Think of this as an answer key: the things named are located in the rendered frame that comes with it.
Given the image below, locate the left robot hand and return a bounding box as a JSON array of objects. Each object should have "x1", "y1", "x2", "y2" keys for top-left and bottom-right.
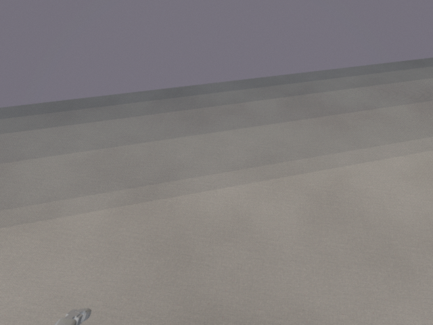
[{"x1": 55, "y1": 308, "x2": 91, "y2": 325}]

